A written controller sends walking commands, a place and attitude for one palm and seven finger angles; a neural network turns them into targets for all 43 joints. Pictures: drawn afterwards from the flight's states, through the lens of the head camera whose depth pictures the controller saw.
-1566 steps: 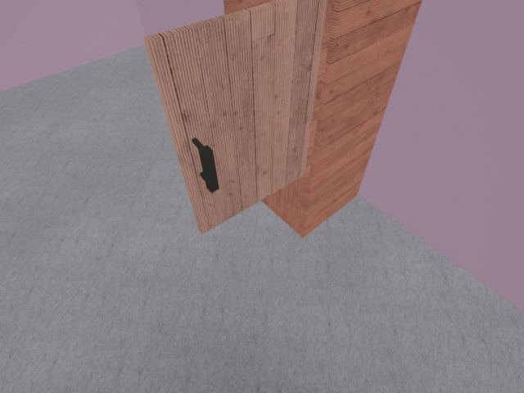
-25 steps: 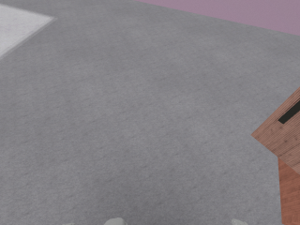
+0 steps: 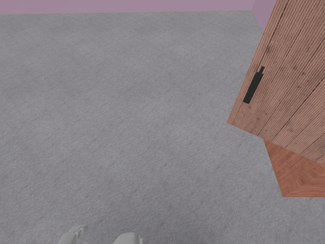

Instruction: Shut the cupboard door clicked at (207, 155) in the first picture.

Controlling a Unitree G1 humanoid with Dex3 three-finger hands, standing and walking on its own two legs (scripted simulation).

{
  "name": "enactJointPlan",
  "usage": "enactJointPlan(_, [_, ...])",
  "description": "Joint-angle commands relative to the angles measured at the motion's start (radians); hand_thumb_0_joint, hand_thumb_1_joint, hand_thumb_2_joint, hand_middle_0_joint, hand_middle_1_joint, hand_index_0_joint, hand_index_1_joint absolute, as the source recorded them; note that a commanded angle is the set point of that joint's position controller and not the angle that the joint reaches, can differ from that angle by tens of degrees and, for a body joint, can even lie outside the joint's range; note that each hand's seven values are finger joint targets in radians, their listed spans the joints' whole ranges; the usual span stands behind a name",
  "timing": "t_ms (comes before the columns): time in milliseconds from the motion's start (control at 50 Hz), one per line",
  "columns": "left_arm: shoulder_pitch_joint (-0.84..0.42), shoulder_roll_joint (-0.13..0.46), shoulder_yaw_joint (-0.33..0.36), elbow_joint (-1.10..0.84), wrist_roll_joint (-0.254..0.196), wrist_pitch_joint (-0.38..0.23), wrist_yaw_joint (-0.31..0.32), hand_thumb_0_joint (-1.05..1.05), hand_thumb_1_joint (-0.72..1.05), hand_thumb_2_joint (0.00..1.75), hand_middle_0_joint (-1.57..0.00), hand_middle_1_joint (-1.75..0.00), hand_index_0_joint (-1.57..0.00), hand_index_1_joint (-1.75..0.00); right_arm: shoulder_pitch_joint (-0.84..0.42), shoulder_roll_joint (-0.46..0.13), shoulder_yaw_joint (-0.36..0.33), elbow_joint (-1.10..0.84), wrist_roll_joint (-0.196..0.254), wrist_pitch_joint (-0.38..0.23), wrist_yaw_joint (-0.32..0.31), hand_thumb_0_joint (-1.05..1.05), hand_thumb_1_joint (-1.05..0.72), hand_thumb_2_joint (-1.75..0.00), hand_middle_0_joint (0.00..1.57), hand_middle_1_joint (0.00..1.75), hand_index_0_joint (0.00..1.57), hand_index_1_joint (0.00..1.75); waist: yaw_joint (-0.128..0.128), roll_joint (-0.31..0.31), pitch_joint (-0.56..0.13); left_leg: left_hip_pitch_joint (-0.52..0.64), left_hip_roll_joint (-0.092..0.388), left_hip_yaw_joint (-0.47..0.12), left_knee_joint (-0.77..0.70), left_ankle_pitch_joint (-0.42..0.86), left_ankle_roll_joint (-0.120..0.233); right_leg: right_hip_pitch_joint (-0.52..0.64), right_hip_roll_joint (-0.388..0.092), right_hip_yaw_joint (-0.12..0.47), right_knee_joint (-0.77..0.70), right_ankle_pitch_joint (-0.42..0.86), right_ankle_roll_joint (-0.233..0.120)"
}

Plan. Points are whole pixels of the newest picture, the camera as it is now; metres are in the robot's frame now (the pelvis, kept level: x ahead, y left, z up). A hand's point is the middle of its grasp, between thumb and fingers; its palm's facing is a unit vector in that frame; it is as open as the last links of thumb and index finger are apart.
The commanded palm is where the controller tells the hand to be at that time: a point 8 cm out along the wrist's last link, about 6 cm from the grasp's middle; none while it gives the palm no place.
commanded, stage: turn to face it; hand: left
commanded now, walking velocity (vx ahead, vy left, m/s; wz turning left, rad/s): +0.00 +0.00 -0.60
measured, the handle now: (254, 85) +0.64 -0.30 -0.04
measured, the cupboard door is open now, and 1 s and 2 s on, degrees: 59 59 59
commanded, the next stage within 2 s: take the last steps up to it in 0.76 s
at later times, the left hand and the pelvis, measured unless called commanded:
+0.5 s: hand (103, 219) +0.20 +0.19 -0.15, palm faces -0.29 -0.93 -0.21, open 7.4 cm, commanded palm none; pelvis +0.04 +0.02 +0.01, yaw -17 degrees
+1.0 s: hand (121, 218) +0.21 +0.14 -0.17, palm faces -0.43 -0.88 -0.18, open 7.4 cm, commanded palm none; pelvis +0.07 -0.01 +0.01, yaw -27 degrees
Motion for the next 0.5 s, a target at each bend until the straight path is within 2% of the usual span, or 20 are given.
enactJointPlan(0, [0.002, 0.203, 0.057, -0.066, 0.002, -0.017, 0.023, 0.00, 0.90, 0.90, -0.20, -0.30, -0.20, -0.30, -0.019, -0.065, -0.016, -0.107, -0.001, -0.042, 0.004, 0.00, -0.90, -0.90, 0.20, 0.30, 0.20, 0.30, 0.009, -0.216, -0.144, -0.084, -0.021, -0.038, -0.011, 0.080, -0.015, 0.124, -0.238, 0.256, -0.245, 0.463, -0.162])
enactJointPlan(60, [0.026, 0.217, 0.064, -0.054, 0.006, -0.015, 0.019, 0.00, 0.90, 0.90, -0.20, -0.30, -0.20, -0.30, -0.031, -0.053, -0.011, -0.114, 0.004, -0.047, 0.005, 0.00, -0.90, -0.90, 0.20, 0.30, 0.20, 0.30, 0.025, -0.187, -0.141, -0.038, -0.057, -0.018, -0.174, 0.082, -0.014, 0.122, -0.230, 0.299, -0.238, 0.437, -0.170])
enactJointPlan(120, [0.027, 0.221, 0.070, -0.053, 0.004, -0.009, 0.017, 0.00, 0.90, 0.90, -0.20, -0.30, -0.20, -0.30, -0.014, -0.050, -0.011, -0.122, 0.008, -0.055, -0.001, 0.00, -0.90, -0.90, 0.20, 0.30, 0.20, 0.30, 0.024, -0.224, -0.143, 0.036, -0.088, -0.013, -0.341, 0.102, -0.004, 0.101, -0.213, 0.350, -0.207, 0.457, -0.161])
enactJointPlan(140, [0.011, 0.220, 0.071, -0.053, 0.001, -0.007, 0.017, 0.00, 0.90, 0.90, -0.20, -0.30, -0.20, -0.30, 0.023, -0.053, -0.011, -0.113, 0.010, -0.058, -0.004, 0.00, -0.90, -0.90, 0.20, 0.30, 0.20, 0.30, 0.003, -0.219, -0.153, 0.092, -0.093, -0.012, -0.421, 0.151, -0.001, 0.081, -0.205, 0.358, -0.183, 0.446, -0.144])
enactJointPlan(160, [-0.007, 0.209, 0.069, -0.053, -0.002, -0.004, 0.017, 0.00, 0.90, 0.90, -0.20, -0.30, -0.20, -0.30, 0.063, -0.058, -0.011, -0.101, 0.011, -0.063, -0.006, 0.00, -0.90, -0.90, 0.20, 0.30, 0.20, 0.30, -0.020, -0.197, -0.155, 0.187, -0.092, -0.017, -0.547, 0.238, 0.002, 0.025, -0.182, 0.358, -0.143, 0.401, -0.109])
enactJointPlan(180, [-0.014, 0.181, 0.063, -0.064, -0.011, 0.002, 0.014, 0.00, 0.90, 0.90, -0.20, -0.30, -0.20, -0.30, 0.108, -0.088, -0.015, -0.088, 0.006, -0.074, -0.011, 0.00, -0.90, -0.90, 0.20, 0.30, 0.20, 0.30, -0.038, -0.113, -0.171, 0.312, -0.049, -0.048, -0.684, 0.307, 0.020, -0.059, -0.119, 0.307, -0.078, 0.307, -0.058])
enactJointPlan(200, [0.018, 0.114, 0.052, -0.083, -0.020, 0.009, 0.006, 0.00, 0.90, 0.90, -0.20, -0.30, -0.20, -0.30, 0.133, -0.184, -0.029, -0.089, -0.010, -0.082, -0.013, 0.00, -0.90, -0.90, 0.20, 0.30, 0.20, 0.30, -0.037, 0.161, -0.181, 0.409, 0.181, -0.305, -0.778, 0.362, 0.106, -0.220, 0.034, 0.183, 0.114, -0.010, 0.010])
enactJointPlan(220, [0.016, 0.106, 0.047, -0.100, -0.015, 0.005, 0.000, 0.00, 0.90, 0.90, -0.20, -0.30, -0.20, -0.30, 0.146, -0.232, -0.035, -0.106, -0.014, -0.077, -0.016, 0.00, -0.90, -0.90, 0.20, 0.30, 0.20, 0.30, -0.037, 0.255, -0.173, 0.366, 0.364, -0.436, -0.811, 0.450, 0.220, -0.263, 0.047, 0.067, 0.342, -0.312, 0.041])
enactJointPlan(240, [-0.004, 0.126, 0.052, -0.087, -0.002, 0.010, -0.001, 0.00, 0.90, 0.90, -0.20, -0.30, -0.20, -0.30, 0.123, -0.208, -0.028, -0.101, -0.018, -0.081, -0.021, 0.00, -0.90, -0.90, 0.20, 0.30, 0.20, 0.30, -0.038, 0.204, -0.159, 0.311, 0.361, -0.423, -0.812, 0.482, 0.242, -0.266, 0.012, 0.106, 0.493, -0.290, 0.050])
enactJointPlan(260, [-0.007, 0.135, 0.058, -0.079, 0.000, 0.006, -0.008, 0.00, 0.90, 0.90, -0.20, -0.30, -0.20, -0.30, 0.082, -0.181, -0.019, -0.118, -0.017, -0.084, -0.023, 0.00, -0.90, -0.90, 0.20, 0.30, 0.20, 0.30, -0.010, 0.175, -0.139, 0.294, 0.323, -0.370, -0.780, 0.572, 0.247, -0.278, -0.015, 0.093, 0.562, -0.252, 0.055])
enactJointPlan(280, [-0.004, 0.127, 0.061, -0.065, -0.003, 0.008, -0.015, 0.00, 0.90, 0.90, -0.20, -0.30, -0.20, -0.30, 0.039, -0.158, -0.016, -0.128, -0.018, -0.083, -0.023, 0.00, -0.90, -0.90, 0.20, 0.30, 0.20, 0.30, 0.007, 0.137, -0.106, 0.283, 0.280, -0.259, -0.763, 0.633, 0.233, -0.276, -0.029, 0.080, 0.580, -0.207, 0.065])
enactJointPlan(300, [-0.003, 0.111, 0.056, -0.057, -0.005, 0.013, -0.020, 0.00, 0.90, 0.90, -0.20, -0.30, -0.20, -0.30, 0.023, -0.143, -0.011, -0.127, -0.020, -0.081, -0.024, 0.00, -0.90, -0.90, 0.20, 0.30, 0.20, 0.30, 0.013, 0.123, -0.104, 0.298, 0.235, -0.173, -0.741, 0.690, 0.216, -0.265, -0.035, 0.061, 0.553, -0.177, 0.073])
enactJointPlan(320, [-0.001, 0.097, 0.051, -0.055, -0.007, 0.018, -0.022, 0.00, 0.90, 0.90, -0.20, -0.30, -0.20, -0.30, 0.028, -0.135, -0.010, -0.122, -0.019, -0.079, -0.024, 0.00, -0.90, -0.90, 0.20, 0.30, 0.20, 0.30, 0.012, 0.122, -0.113, 0.324, 0.214, -0.109, -0.724, 0.737, 0.206, -0.250, -0.034, 0.039, 0.517, -0.161, 0.076])
enactJointPlan(380, [-0.037, 0.073, 0.041, -0.060, -0.007, 0.020, -0.025, 0.00, 0.90, 0.90, -0.20, -0.30, -0.20, -0.30, 0.084, -0.135, -0.018, -0.090, -0.017, -0.076, -0.022, 0.00, -0.90, -0.90, 0.20, 0.30, 0.20, 0.30, -0.016, 0.141, -0.144, 0.386, 0.208, -0.045, -0.688, 0.832, 0.208, -0.200, -0.032, -0.006, 0.363, -0.151, 0.073])
enactJointPlan(400, [-0.041, 0.065, 0.038, -0.061, -0.007, 0.019, -0.025, 0.00, 0.90, 0.90, -0.20, -0.30, -0.20, -0.30, 0.091, -0.141, -0.021, -0.082, -0.016, -0.074, -0.020, 0.00, -0.90, -0.90, 0.20, 0.30, 0.20, 0.30, -0.017, 0.146, -0.148, 0.390, 0.210, -0.021, -0.682, 0.830, 0.205, -0.177, -0.028, -0.021, 0.315, -0.140, 0.069])
enactJointPlan(460, [-0.051, 0.063, 0.031, -0.061, -0.004, 0.012, -0.021, 0.00, 0.90, 0.90, -0.20, -0.30, -0.20, -0.30, 0.099, -0.150, -0.030, -0.064, -0.017, -0.067, -0.011, 0.00, -0.90, -0.90, 0.20, 0.30, 0.20, 0.30, -0.030, 0.180, -0.131, 0.348, 0.218, -0.008, -0.659, 0.787, 0.198, -0.088, -0.011, -0.058, 0.168, -0.127, 0.052])
enactJointPlan(480, [-0.035, 0.061, 0.031, -0.057, -0.006, 0.009, -0.020, 0.00, 0.90, 0.90, -0.20, -0.30, -0.20, -0.30, 0.087, -0.157, -0.033, -0.062, -0.018, -0.065, -0.009, 0.00, -0.90, -0.90, 0.20, 0.30, 0.20, 0.30, -0.017, 0.190, -0.137, 0.338, 0.222, -0.001, -0.646, 0.766, 0.189, -0.053, -0.005, -0.063, 0.106, -0.100, 0.044])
